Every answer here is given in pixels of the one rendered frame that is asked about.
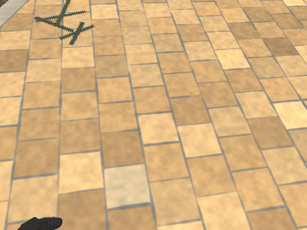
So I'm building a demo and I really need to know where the robot left hand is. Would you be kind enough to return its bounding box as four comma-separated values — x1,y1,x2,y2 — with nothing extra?
17,217,62,230

